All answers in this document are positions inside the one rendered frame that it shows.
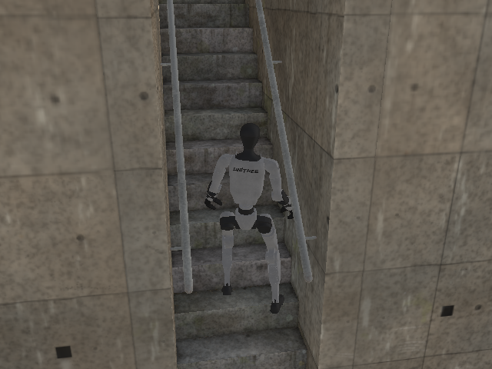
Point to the stairs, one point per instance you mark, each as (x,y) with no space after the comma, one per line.
(219,93)

